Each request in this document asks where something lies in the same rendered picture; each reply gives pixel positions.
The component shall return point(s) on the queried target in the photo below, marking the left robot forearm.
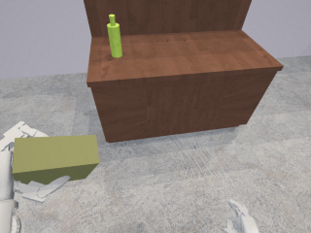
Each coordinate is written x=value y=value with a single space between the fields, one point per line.
x=9 y=221

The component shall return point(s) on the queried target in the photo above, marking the table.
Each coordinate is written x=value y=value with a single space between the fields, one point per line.
x=186 y=66

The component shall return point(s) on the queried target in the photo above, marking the robot right hand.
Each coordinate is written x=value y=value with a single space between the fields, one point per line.
x=246 y=224

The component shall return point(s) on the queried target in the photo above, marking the sponge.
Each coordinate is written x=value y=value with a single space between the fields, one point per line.
x=46 y=159

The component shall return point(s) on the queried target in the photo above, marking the robot left hand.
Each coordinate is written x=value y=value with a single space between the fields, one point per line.
x=33 y=191

